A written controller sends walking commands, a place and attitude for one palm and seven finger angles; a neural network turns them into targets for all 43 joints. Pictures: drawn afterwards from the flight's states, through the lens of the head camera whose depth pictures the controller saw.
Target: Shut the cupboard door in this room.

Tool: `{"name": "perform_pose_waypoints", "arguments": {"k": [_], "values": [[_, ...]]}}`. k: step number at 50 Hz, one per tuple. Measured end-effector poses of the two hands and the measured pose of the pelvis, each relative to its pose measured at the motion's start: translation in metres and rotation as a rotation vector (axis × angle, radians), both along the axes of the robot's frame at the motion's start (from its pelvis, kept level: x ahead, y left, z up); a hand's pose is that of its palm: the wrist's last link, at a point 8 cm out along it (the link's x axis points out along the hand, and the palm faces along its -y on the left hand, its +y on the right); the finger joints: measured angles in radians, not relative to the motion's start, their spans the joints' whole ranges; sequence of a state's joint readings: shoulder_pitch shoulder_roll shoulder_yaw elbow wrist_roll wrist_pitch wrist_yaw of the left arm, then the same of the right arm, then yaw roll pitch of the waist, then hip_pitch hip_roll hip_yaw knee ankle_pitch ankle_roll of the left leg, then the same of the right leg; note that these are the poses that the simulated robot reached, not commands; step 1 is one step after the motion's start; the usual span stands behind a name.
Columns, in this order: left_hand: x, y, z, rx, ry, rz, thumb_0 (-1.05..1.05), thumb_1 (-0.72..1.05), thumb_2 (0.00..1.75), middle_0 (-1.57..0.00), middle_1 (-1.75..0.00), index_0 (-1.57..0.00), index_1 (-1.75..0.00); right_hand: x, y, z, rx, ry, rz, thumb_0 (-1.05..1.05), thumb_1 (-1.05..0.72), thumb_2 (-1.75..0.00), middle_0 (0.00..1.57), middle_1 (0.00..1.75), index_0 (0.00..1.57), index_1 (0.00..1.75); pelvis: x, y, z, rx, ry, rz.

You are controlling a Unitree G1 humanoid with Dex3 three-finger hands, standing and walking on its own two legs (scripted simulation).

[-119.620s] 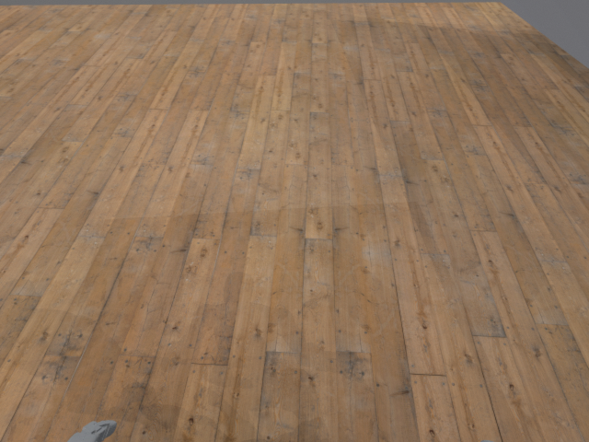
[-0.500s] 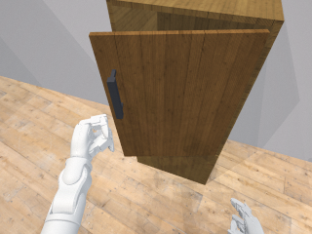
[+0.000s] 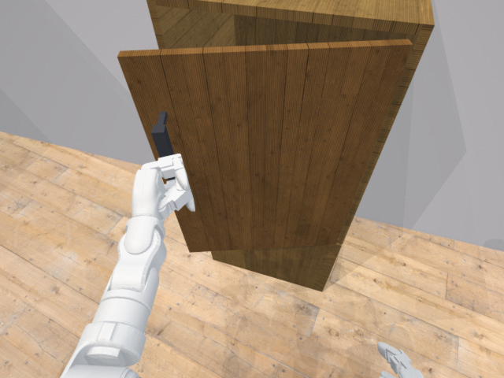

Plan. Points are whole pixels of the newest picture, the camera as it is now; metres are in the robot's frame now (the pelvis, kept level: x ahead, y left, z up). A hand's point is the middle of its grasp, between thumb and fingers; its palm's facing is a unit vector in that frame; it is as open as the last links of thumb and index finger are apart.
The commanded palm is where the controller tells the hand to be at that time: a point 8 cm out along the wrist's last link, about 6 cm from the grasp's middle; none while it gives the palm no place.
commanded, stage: bring the fist close to the handle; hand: left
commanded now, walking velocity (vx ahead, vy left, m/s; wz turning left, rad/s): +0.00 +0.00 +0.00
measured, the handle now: (170, 153) +0.47 +0.17 +0.09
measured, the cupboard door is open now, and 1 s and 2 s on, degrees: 21 15 2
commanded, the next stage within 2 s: push the door shut along its arc in 0.24 s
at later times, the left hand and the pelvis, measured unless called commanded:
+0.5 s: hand (185, 195) +0.37 +0.12 +0.10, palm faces +0.04 -1.00 -0.02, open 3.1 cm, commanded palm +0.36 +0.18 +0.10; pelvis -0.01 +0.00 +0.00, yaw +0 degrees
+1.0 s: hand (187, 163) +0.44 +0.13 +0.10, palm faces -0.09 -1.00 -0.02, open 3.1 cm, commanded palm +0.43 +0.17 +0.10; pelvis -0.01 +0.01 -0.01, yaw +0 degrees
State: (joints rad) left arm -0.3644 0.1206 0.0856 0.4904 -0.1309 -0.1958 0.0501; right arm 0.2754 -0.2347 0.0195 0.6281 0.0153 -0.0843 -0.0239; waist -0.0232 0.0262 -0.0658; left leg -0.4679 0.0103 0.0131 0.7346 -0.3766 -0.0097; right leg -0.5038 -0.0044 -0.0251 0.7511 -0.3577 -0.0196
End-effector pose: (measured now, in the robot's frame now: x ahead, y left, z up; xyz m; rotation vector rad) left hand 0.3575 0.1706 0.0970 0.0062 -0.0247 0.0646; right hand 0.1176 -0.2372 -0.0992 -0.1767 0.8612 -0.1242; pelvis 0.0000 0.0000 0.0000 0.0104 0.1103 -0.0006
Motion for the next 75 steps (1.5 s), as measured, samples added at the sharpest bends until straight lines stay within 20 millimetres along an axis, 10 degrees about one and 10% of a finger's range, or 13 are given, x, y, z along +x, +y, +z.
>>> {"name": "perform_pose_waypoints", "arguments": {"k": [22,30,55,75], "values": [[-0.012,0.005,0.002,0.007,-0.018,-0.012,0.02,0.9,0.9,-1.3,-1.5,-1.3,-1.5,0.005,-0.001,0.004,-0.002,-0.018,-0.001,0.02,-0.91,-0.9,0.2,0.3,0.2,0.3,-0.003,0.0,0.002,0.0,-0.014,0.004],[0.013,0.005,0.001,0.02,0.004,-0.05,0.02,0.9,0.9,-1.3,-1.5,-1.3,-1.5,0.003,0.003,0.003,-0.01,-0.011,-0.003,0.01,-0.91,-0.9,0.2,0.3,0.2,0.3,-0.009,0.001,0.0,-0.002,-0.004,0.009],[0.082,0.008,0.003,0.019,0.029,-0.188,0.02,0.9,0.9,-1.31,-1.5,-1.31,-1.5,-0.102,-0.011,-0.021,-0.059,0.264,-0.121,0.01,-0.91,-0.9,0.2,0.3,0.2,0.3,-0.016,0.013,-0.012,-0.014,0.095,0.006],[0.137,-0.012,0.003,0.015,0.059,-0.285,0.02,0.9,0.9,-1.3,-1.5,-1.3,-1.5,-0.145,-0.011,-0.027,-0.076,0.371,-0.173,0.01,-0.91,-0.9,0.2,0.3,0.21,0.3,-0.018,0.015,-0.024,-0.026,0.186,0.003]]}}
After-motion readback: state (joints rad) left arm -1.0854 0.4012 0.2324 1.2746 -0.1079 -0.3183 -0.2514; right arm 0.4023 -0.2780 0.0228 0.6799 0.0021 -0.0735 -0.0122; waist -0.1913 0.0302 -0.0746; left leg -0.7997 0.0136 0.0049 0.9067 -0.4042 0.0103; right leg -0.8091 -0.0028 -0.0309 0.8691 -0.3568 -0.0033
